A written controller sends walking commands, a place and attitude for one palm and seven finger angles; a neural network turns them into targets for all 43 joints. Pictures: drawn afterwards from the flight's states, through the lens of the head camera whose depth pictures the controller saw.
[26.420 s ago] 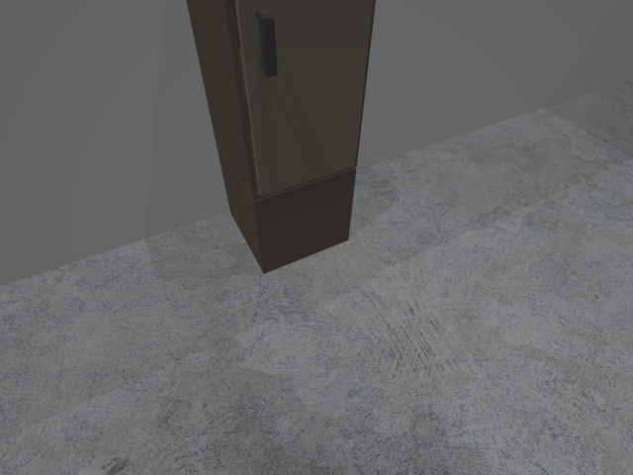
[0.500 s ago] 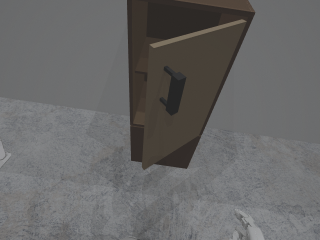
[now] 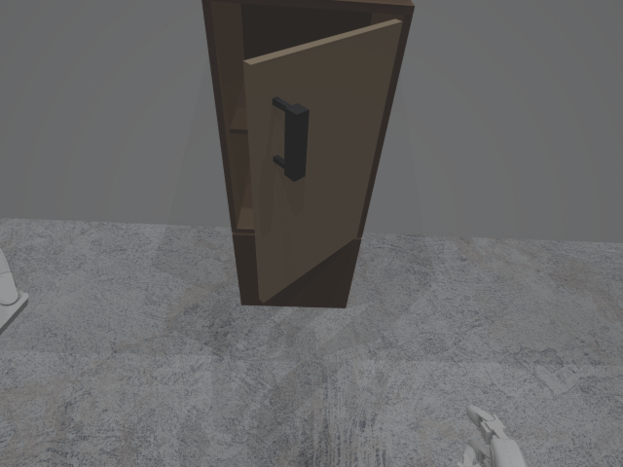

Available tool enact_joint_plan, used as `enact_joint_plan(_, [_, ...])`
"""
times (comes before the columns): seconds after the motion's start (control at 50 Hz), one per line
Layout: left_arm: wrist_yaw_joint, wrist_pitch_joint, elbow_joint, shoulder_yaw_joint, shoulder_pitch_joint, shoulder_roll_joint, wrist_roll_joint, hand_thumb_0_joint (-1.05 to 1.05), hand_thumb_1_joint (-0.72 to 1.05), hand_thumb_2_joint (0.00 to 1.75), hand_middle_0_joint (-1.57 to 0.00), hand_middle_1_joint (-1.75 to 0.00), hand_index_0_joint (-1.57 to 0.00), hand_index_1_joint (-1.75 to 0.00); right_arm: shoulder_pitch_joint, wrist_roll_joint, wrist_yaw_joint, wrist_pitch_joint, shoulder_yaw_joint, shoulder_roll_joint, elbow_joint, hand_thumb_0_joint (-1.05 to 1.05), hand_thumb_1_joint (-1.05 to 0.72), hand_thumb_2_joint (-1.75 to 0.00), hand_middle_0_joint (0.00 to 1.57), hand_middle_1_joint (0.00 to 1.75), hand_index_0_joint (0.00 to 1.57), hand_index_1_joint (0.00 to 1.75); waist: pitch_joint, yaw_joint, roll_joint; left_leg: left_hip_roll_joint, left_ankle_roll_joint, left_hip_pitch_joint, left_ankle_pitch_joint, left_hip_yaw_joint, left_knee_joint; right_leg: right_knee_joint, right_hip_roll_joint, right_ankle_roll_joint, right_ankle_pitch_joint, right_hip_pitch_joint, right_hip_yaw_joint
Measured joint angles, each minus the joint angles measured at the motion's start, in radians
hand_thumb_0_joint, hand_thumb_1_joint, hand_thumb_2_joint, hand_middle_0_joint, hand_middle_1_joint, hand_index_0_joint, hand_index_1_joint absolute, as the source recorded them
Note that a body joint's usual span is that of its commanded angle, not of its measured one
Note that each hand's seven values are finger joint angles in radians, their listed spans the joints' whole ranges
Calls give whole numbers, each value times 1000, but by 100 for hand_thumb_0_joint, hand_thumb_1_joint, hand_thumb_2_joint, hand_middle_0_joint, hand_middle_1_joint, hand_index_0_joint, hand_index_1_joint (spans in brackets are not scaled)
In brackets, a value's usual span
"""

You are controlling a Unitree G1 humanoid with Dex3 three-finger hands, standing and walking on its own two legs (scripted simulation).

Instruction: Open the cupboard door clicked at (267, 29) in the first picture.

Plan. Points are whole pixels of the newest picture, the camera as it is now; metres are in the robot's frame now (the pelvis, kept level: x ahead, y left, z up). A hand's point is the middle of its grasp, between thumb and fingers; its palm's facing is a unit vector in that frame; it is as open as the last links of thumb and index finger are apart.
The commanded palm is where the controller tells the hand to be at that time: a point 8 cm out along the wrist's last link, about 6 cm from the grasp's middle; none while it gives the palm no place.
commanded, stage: stop stepping back and stand still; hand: left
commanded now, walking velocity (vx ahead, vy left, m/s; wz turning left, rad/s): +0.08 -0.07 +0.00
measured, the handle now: (287, 138) +0.58 +0.07 +0.14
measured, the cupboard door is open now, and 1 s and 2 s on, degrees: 43 43 43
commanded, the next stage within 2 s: let the arm hang, fingers relaxed in 0.60 s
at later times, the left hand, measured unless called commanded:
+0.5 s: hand out of the picture +0.14 +0.29 +0.17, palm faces +0.47 -0.78 -0.41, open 7.4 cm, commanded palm +0.07 +0.33 +0.19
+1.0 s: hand out of the picture +0.00 +0.21 -0.16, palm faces +0.13 -0.98 -0.17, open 7.1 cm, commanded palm none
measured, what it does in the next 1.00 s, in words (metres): steps on the spot: right foot, then left foot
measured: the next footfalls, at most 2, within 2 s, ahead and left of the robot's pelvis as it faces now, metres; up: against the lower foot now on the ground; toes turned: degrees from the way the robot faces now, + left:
right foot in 0.10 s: +0.00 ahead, -0.05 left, +0.00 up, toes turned -2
left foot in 0.42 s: -0.04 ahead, +0.15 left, +0.00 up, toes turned +5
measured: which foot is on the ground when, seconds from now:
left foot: down 0.00-0.12, up 0.14-0.40, down 0.42-0.70, up 0.72-0.96, down 0.98-1.00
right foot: up 0.00-0.08, down 0.10-1.00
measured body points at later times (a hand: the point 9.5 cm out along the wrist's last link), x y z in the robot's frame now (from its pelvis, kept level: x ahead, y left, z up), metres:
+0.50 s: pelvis -0.06 +0.02 +0.01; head -0.07 +0.03 +0.46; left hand +0.11 +0.33 +0.19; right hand +0.09 -0.23 -0.07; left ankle -0.08 +0.15 -0.72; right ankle -0.03 -0.09 -0.72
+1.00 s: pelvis -0.06 +0.03 +0.00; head -0.03 +0.04 +0.45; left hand -0.01 +0.26 -0.14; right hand +0.04 -0.21 -0.13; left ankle -0.05 +0.16 -0.73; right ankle -0.04 -0.05 -0.72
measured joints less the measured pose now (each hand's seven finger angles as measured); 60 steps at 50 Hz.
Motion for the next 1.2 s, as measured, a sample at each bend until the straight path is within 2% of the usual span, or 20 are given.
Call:
enact_joint_plan(0.08, [4, 25, 2, -23, 51, -5, 4, 1, 89, 90, -20, -30, -21, -30, 16, -8, 10, -2, 9, 20, -26, 1, -90, -90, 20, 30, 20, 30, 4, -37, 4, 5, -32, 36, 43, -15, -112, -130, 17, -22, 6, -18, -43])
enact_joint_plan(0.12, [-6, 22, -40, -40, 119, -1, 13, 1, 89, 90, -20, -30, -21, -30, 27, -8, 15, 7, 7, 24, -49, 1, -90, -90, 20, 30, 20, 30, 3, -46, 10, 10, -54, 3, -51, -16, -73, -223, 23, -46, 74, -4, -65])
enact_joint_plan(0.14, [-14, 18, -66, -51, 152, 2, 19, 1, 89, 90, -20, -30, -21, -30, 32, -8, 17, 16, 2, 23, -52, 1, -90, -90, 20, 30, 20, 30, 4, -44, 14, 10, -67, -36, -134, -21, 18, -243, 23, -57, 143, -7, -74])
enact_joint_plan(0.2, [-31, -2, -124, -66, 216, 1, 30, 1, 89, 89, -21, -30, -22, -30, 49, -16, 17, 41, -8, 17, -9, 1, -90, -90, 20, 30, 20, 30, -28, 11, -13, -5, -100, -158, -210, -28, 421, -278, 4, -75, 256, -28, -56])
enact_joint_plan(0.24, [-27, -31, -106, -55, 212, -8, 40, 1, 88, 89, -21, -31, -22, -30, 65, -19, 8, 48, -11, 10, 15, 1, -90, -90, 20, 30, 20, 30, -60, 40, -25, 16, -104, -170, -187, -18, 525, -317, -9, -72, 261, -31, -46])
enact_joint_plan(0.32, [1, -51, 26, -30, 99, -27, 49, 1, 88, 89, -21, -31, -22, -30, 78, -13, -19, 24, -23, -14, 20, 1, -90, -90, 20, 30, 20, 30, -79, 47, -19, 66, -83, -64, -191, 3, 375, -374, -45, -56, 333, -35, -55])
enact_joint_plan(0.42, [28, -22, 83, -72, 18, -86, 49, 1, 89, 90, -21, -30, -21, -30, 64, -9, -36, -12, -41, -65, 2, 1, -90, -90, 20, 30, 20, 30, -63, 22, 46, 99, -45, 163, -256, 6, -8, -306, -55, -17, 313, -72, -88])
enact_joint_plan(0.44, [27, -19, 67, -80, 26, -90, 45, 1, 89, 90, -20, -30, -21, -30, 54, -8, -36, -13, -45, -65, -3, 1, -90, -90, 20, 30, 20, 30, -52, 12, 50, 98, -55, 176, -186, 1, -46, -276, -58, -9, 299, -84, -92])
enact_joint_plan(0.5, [18, -16, 20, -75, 70, -64, 43, 1, 89, 90, -20, -30, -21, -30, 32, -4, -25, -8, -35, -17, -16, 1, -90, -90, 20, 30, 20, 30, -15, 6, 0, 77, -80, 184, -174, 23, -7, -179, -63, 5, 222, -102, -55])
enact_joint_plan(0.56, [11, -14, -13, -54, 92, -29, 50, 1, 89, 90, -21, -30, -21, -30, 43, -10, -11, -22, -14, 39, -23, 1, -90, -90, 20, 30, 20, 30, -13, 2, -25, 77, -86, 198, -189, 18, -19, -84, -38, 8, 131, -114, -72])
enact_joint_plan(0.64, [19, -21, -61, -27, 83, -11, 47, 1, 89, 90, -21, -30, -21, -30, 40, -12, 13, -40, 18, 70, -30, 1, -90, -90, 20, 30, 20, 30, 15, 15, -11, 88, -95, 193, -191, 8, -11, -201, -9, 6, 182, -59, -112])
enact_joint_plan(0.7, [13, -35, -59, -26, 77, -20, 44, 1, 89, 90, -21, -30, -21, -30, 15, -9, 26, -26, 24, 59, -26, 1, -90, -90, 21, 30, 20, 30, 40, 17, 47, 116, -100, 171, -218, -6, 41, -274, 24, -66, 266, -29, -131])
enact_joint_plan(0.74, [-32, -28, 82, -101, 13, -11, 76, 1, 89, 90, -20, -30, -21, -30, -3, 1, 58, -8, 1, 38, 17, 1, -90, -90, 21, 30, 20, 30, 15, 24, 75, 105, -95, 94, -268, -9, 160, -252, 10, -86, 254, -62, -143])
enact_joint_plan(0.78, [-84, 44, 313, -207, -71, -37, 94, 0, 90, 90, -20, -30, -21, -30, -26, 1, 75, 49, -16, 6, 63, 1, -90, -90, 21, 30, 20, 30, -7, 25, 95, 87, -92, 33, -380, -7, 283, -223, -20, -85, 234, -85, -151])
enact_joint_plan(0.84, [-117, 156, 663, -319, -149, -125, 105, 0, 90, 90, -19, -30, -20, -30, -44, -7, 85, 119, -32, -22, 95, 1, -90, -90, 21, 30, 20, 30, 1, 10, 101, 78, -89, 0, -421, 12, 362, -194, -58, -76, 217, -88, -152])
enact_joint_plan(0.9, [-128, 216, 935, -396, -161, -210, 106, 0, 91, 90, -19, -30, -20, -30, -44, -16, 86, 156, -38, -21, 111, 1, -90, -90, 20, 30, 20, 30, 45, -6, 74, 77, -91, 26, -390, 19, 303, -192, -69, -67, 216, -66, -149])
enact_joint_plan(0.96, [-141, 238, 1128, -454, -135, -273, 95, 1, 91, 90, -19, -30, -20, -30, -22, -21, 84, 166, -33, -8, 143, 1, -91, -90, 20, 30, 20, 30, 83, -17, 40, 84, -90, 91, -264, 12, 142, -198, -53, -60, 217, -43, -158])
enact_joint_plan(1.0, [-123, 231, 1213, -432, -126, -292, 72, -1, 96, 89, -20, -30, -21, -30, 11, -25, 77, 158, -30, -1, 182, 1, -91, -90, 20, 30, 20, 30, 91, -14, 32, 98, -80, 112, -154, -22, 66, -193, -31, -53, 211, -41, -182])
enact_joint_plan(1.08, [-125, 224, 1348, -422, -130, -247, 77, -3, 100, 89, -20, -30, -21, -30, 62, -34, 64, 171, -11, 28, 286, 1, -91, -90, 20, 30, 20, 30, 86, 24, -6, 99, -84, 126, -164, -32, 40, -291, -22, -48, 257, 7, -191])
enact_joint_plan(1.2, [-135, 204, 1498, -438, -110, -250, 73, -1, 96, 89, -20, -30, -21, -30, 87, -22, 48, 158, -10, 27, 362, 1, -91, -90, 20, 30, 20, 30, 71, 31, 44, 72, -61, 168, -117, -14, -63, -390, -43, -24, 309, 44, -176])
